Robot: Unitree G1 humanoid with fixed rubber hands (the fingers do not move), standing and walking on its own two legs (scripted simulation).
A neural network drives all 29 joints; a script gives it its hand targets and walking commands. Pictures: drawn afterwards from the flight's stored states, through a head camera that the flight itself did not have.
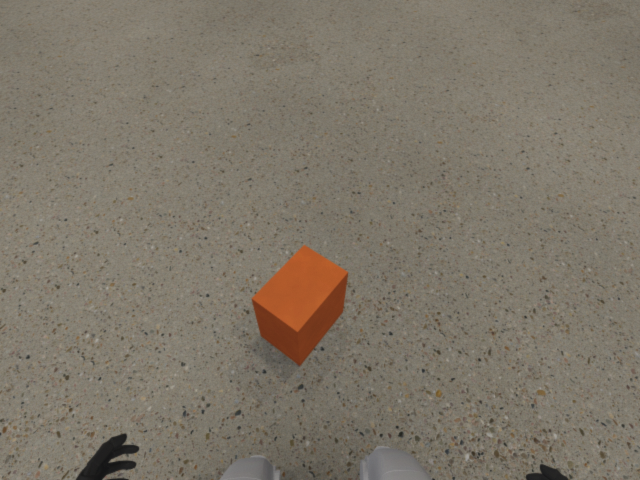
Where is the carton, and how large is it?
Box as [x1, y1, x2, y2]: [251, 245, 347, 365]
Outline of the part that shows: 304,245 251,298 261,336 299,365 342,312 347,272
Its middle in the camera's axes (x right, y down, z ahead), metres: -0.05 +0.20 +1.19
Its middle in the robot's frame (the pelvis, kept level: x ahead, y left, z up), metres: +0.65 +0.04 -0.60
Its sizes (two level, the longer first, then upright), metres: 0.235 0.164 0.251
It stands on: the floor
